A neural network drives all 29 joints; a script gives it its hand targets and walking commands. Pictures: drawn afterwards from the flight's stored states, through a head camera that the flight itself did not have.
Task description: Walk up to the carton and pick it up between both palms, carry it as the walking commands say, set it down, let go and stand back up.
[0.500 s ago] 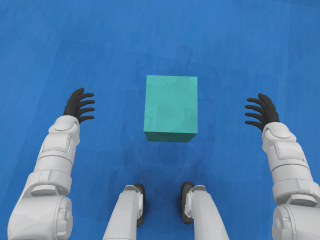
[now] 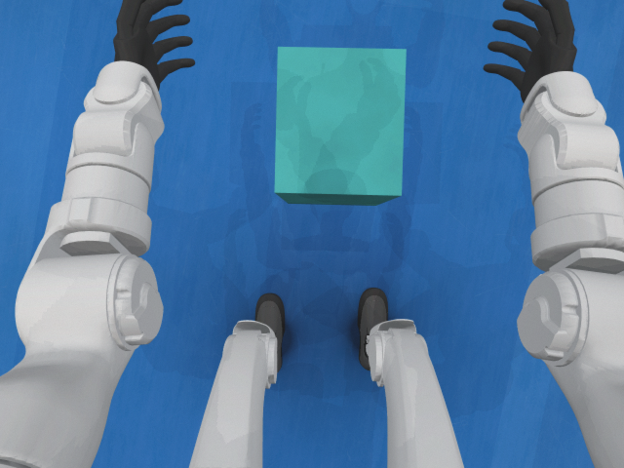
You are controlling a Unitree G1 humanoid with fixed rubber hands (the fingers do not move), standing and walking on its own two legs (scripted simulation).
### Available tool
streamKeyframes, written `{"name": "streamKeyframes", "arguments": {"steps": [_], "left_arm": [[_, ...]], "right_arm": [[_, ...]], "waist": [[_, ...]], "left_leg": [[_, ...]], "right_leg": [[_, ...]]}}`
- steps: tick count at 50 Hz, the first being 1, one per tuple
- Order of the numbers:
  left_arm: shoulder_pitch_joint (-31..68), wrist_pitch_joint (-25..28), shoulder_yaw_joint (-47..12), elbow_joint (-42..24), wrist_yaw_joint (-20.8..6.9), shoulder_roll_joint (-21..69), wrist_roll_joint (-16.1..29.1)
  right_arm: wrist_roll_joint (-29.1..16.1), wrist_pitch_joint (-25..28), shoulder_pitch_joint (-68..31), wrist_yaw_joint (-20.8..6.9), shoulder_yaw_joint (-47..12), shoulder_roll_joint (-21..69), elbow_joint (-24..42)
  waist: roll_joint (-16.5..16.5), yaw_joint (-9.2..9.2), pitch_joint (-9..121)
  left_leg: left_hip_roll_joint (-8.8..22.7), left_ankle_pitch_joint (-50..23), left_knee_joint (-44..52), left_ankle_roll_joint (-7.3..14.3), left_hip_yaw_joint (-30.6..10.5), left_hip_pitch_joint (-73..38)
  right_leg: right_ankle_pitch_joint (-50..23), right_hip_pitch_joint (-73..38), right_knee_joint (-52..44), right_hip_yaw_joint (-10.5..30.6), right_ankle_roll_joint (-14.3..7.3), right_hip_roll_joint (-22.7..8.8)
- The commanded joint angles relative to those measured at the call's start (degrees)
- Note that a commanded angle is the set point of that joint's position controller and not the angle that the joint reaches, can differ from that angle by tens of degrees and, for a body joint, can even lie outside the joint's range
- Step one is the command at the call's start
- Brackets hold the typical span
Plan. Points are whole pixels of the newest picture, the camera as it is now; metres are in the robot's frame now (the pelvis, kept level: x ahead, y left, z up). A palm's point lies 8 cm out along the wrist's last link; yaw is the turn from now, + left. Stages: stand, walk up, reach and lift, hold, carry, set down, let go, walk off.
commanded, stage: reach and lift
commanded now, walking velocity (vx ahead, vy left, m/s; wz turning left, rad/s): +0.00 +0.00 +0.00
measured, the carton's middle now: (336, 141) +0.56 -0.03 -0.51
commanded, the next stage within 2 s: none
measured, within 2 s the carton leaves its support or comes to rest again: neither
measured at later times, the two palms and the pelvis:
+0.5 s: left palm (185, 93) +0.55 +0.18 -0.20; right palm (495, 99) +0.54 -0.22 -0.20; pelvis -0.01 +0.00 -0.07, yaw +0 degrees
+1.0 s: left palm (226, 129) +0.55 +0.17 -0.37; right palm (449, 135) +0.53 -0.22 -0.37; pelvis -0.05 +0.00 -0.21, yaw +0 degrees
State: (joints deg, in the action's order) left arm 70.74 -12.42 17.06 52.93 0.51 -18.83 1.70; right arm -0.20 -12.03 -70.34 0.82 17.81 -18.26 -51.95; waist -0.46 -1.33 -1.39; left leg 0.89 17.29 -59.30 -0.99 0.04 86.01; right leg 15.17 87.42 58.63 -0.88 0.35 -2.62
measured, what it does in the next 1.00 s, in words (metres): lowers itself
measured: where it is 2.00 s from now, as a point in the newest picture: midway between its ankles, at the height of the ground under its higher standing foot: (320, 345)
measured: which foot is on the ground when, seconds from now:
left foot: down 0.00-1.00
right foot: down 0.00-1.00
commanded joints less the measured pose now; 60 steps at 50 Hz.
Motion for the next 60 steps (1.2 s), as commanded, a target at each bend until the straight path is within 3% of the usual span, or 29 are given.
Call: {"name": "streamKeyframes", "arguments": {"steps": [1,2,4,5,8,9,10,12,16,20,21,22,23,24,32,34,36,37,38,39,40,43,44,45,47,51,52,54,60], "left_arm": [[19.03,2.15,2.42,-7.66,0.72,-8.73,-1.31],[17.49,1.82,2.08,-6.44,0.82,-7.64,-1.62],[16.11,2.03,2.46,-5.51,0.34,-6.41,-1.60],[16.43,1.97,2.26,-5.86,0.23,-5.54,-2.51],[16.86,3.00,4.63,-11.02,0.36,-7.33,-3.82],[16.58,3.06,4.08,-9.64,0.21,-5.92,-3.95],[17.06,3.03,4.55,-10.21,0.28,-5.62,-3.96],[17.58,3.48,3.64,-11.98,0.20,-3.56,-3.46],[17.75,2.90,3.33,-6.49,0.32,-1.93,-4.08],[19.31,2.90,4.61,-5.10,1.61,-4.05,-5.24],[18.76,2.53,4.30,-5.14,1.58,-3.91,-4.68],[20.78,2.82,2.52,-6.30,1.89,-4.17,-3.65],[20.53,2.80,3.28,-6.54,2.36,-5.29,-3.38],[21.00,2.84,2.53,-4.94,2.97,-5.63,-3.32],[26.53,2.44,-3.51,-11.13,5.20,-10.30,2.99],[28.84,1.40,-4.95,-7.04,5.71,-10.63,4.19],[32.09,1.17,-6.72,-10.75,6.28,-11.50,6.49],[34.24,0.86,-7.64,-10.89,6.62,-12.21,7.57],[35.21,-0.05,-7.43,-7.79,7.18,-14.13,7.76],[37.81,-0.44,-8.13,-8.35,7.55,-15.61,8.39],[39.25,-0.88,-8.76,-11.91,8.16,-16.85,10.04],[41.81,-2.57,-11.80,-10.41,8.39,-17.91,14.60],[41.38,-2.35,-13.35,-6.53,8.09,-15.20,15.13],[41.08,-1.45,-12.47,-10.45,8.23,-16.14,14.58],[41.84,-0.15,-13.05,-8.95,8.36,-16.41,14.09],[43.10,1.09,-10.93,-3.47,8.30,-17.38,12.20],[43.37,1.58,-11.18,-0.77,8.01,-17.09,11.71],[42.57,2.16,-11.32,5.03,7.36,-15.90,11.76],[45.55,4.93,-13.09,7.22,6.27,-15.87,12.29]], "right_arm": [[1.01,2.35,-19.16,-0.26,2.17,-8.84,7.01],[2.11,2.29,-17.30,-0.54,3.39,-9.02,4.95],[2.08,2.58,-17.07,-0.88,2.96,-8.05,5.06],[2.37,2.54,-16.80,-1.27,3.70,-8.22,4.17],[3.41,3.74,-17.18,-1.47,4.96,-8.96,9.53],[2.68,3.78,-17.29,-1.72,4.94,-7.81,8.47],[3.55,3.98,-17.01,-1.89,5.17,-7.78,7.78],[4.02,4.23,-16.82,-1.71,5.97,-7.30,8.28],[4.87,4.80,-18.68,-1.99,7.20,-7.58,3.22],[3.64,4.30,-21.78,-1.74,5.52,-6.89,2.00],[4.45,4.48,-21.91,-1.30,5.79,-7.42,3.86],[3.49,4.43,-24.32,-0.83,5.78,-8.10,4.74],[3.73,4.30,-23.44,-0.46,5.21,-8.75,4.04],[3.20,4.07,-21.63,-0.19,5.32,-8.87,0.85],[-4.09,3.51,-26.73,2.12,-0.94,-12.61,5.64],[-5.64,2.79,-29.47,2.95,-1.02,-14.17,4.75],[-7.73,2.46,-32.07,3.25,-2.58,-14.56,7.57],[-9.70,1.78,-33.78,3.33,-4.43,-14.65,6.91],[-9.74,1.07,-35.23,3.74,-4.34,-16.47,5.95],[-11.30,0.60,-38.41,4.43,-4.88,-17.55,6.92],[-12.77,0.13,-40.37,4.80,-6.25,-18.02,10.84],[-16.77,-1.40,-42.88,5.72,-10.15,-19.41,11.42],[-15.70,-1.69,-40.22,5.50,-8.88,-20.57,4.73],[-14.80,-0.82,-40.79,5.89,-7.91,-21.44,9.35],[-13.36,0.58,-41.42,6.17,-7.37,-21.70,6.71],[-13.90,2.08,-43.34,5.77,-9.33,-18.99,1.96],[-14.62,2.37,-44.04,5.45,-9.84,-17.69,-0.32],[-14.29,3.07,-44.26,5.00,-10.83,-17.16,-5.88],[-14.00,5.40,-47.21,4.47,-11.70,-17.11,-11.22]], "waist": [[0.02,0.45,66.58],[-0.57,-0.75,67.17],[0.49,-0.30,65.04],[-1.24,0.23,65.27],[0.82,0.22,70.22],[-0.89,0.46,68.64],[0.84,0.04,68.11],[-1.16,-0.72,66.79],[-1.43,-1.46,57.01],[-0.27,0.68,58.72],[1.89,-1.34,61.35],[-0.23,-1.15,64.48],[1.89,-0.89,67.54],[-0.41,-1.31,66.34],[0.60,-1.61,77.24],[-1.73,-2.19,75.33],[-1.21,-2.32,78.84],[-1.12,-1.06,81.10],[-0.65,-2.03,82.01],[-1.69,-0.61,83.44],[0.26,-1.20,89.49],[1.32,-1.49,96.40],[-0.32,-2.56,87.34],[-0.99,-2.08,87.07],[-0.67,-3.00,82.20],[1.61,-0.20,73.20],[0.23,0.66,68.66],[0.80,0.94,61.79],[0.73,0.14,54.53]], "left_leg": [[-5.92,-24.14,0.95,0.07,1.80,-30.24],[-5.84,-25.47,1.26,0.24,1.21,-31.27],[-5.80,-25.81,1.03,0.21,1.43,-29.63],[-5.79,-25.99,1.26,-0.09,1.86,-29.33],[-5.51,-29.19,0.14,0.24,1.49,-30.52],[-5.58,-30.53,-0.10,0.02,1.84,-30.76],[-5.24,-30.57,-0.97,0.18,0.82,-31.24],[-5.46,-30.78,-1.30,-0.33,0.69,-30.14],[-5.61,-19.37,-5.62,-0.93,0.53,-22.22],[-6.49,-12.45,-10.88,-1.21,2.83,-12.79],[-6.44,-13.08,-13.05,-1.31,2.77,-11.08],[-6.77,-13.46,-13.99,-1.26,3.02,-10.85],[-7.16,-14.16,-16.08,-1.23,3.13,-10.77],[-7.10,-13.57,-17.75,-1.39,3.52,-10.46],[-7.00,-13.03,-29.86,-1.02,3.93,-8.95],[-6.89,-7.73,-31.74,-1.18,4.21,-8.76],[-6.58,-8.34,-33.73,-0.99,4.13,-9.32],[-6.64,-7.30,-34.82,-0.81,4.29,-9.69],[-6.12,-4.86,-35.98,-0.66,3.83,-11.52],[-6.02,-3.37,-37.31,-0.64,4.25,-11.18],[-6.06,-6.21,-38.73,-0.30,3.80,-14.90],[-5.36,-6.03,-42.52,-0.29,4.55,-17.04],[-5.02,-8.30,-43.52,-0.89,5.15,-14.29],[-4.67,-10.34,-45.45,-0.64,4.52,-13.65],[-4.62,-10.45,-47.07,-0.70,3.53,-10.65],[-4.26,-4.52,-48.93,-0.23,4.16,-5.04],[-3.95,-3.01,-49.42,-0.09,4.46,-2.89],[-3.48,-0.50,-49.75,-0.19,4.20,0.12],[-2.83,-0.22,-53.36,-0.89,3.54,3.25]], "right_leg": [[-27.87,-38.03,1.25,-1.17,1.27,5.98],[-28.90,-36.80,1.91,-1.82,1.39,6.11],[-28.41,-36.41,1.41,-1.56,1.52,6.17],[-28.45,-36.34,1.36,-1.23,1.10,6.18],[-31.15,-37.25,1.90,-1.15,1.20,6.16],[-30.37,-34.17,1.55,-1.30,1.20,6.13],[-29.22,-31.59,2.49,-1.82,1.30,6.16],[-29.06,-29.44,2.75,-1.83,1.10,6.00],[-16.85,-17.48,6.75,-2.62,0.96,6.62],[-14.33,-17.89,13.04,-2.31,1.57,6.71],[-16.21,-19.68,14.99,-2.66,1.57,6.90],[-17.02,-20.07,16.65,-2.59,1.69,6.71],[-18.09,-20.64,18.89,-3.16,1.83,6.90],[-16.43,-16.62,20.27,-3.23,1.71,6.92],[-16.87,-14.10,31.39,-3.41,1.22,6.00],[-10.34,-10.44,32.74,-3.92,0.98,5.81],[-10.99,-12.24,35.23,-4.41,0.88,5.80],[-10.05,-13.78,36.39,-3.97,0.66,5.33],[-7.01,-12.54,37.63,-4.95,0.78,5.19],[-5.45,-13.70,38.67,-4.62,0.85,4.86],[-8.37,-17.59,39.98,-5.11,0.94,4.96],[-10.76,-27.04,42.97,-4.94,0.19,4.72],[-13.79,-24.35,44.28,-4.85,-0.19,4.85],[-15.85,-23.73,45.98,-4.09,0.24,4.45],[-15.92,-19.87,48.23,-4.25,0.45,4.11],[-9.57,-15.54,49.16,-3.45,0.68,3.84],[-7.49,-13.10,49.86,-2.90,0.84,3.66],[-3.97,-9.37,50.64,-3.37,1.15,3.42],[-3.46,-5.97,54.21,-2.35,1.60,3.15]]}}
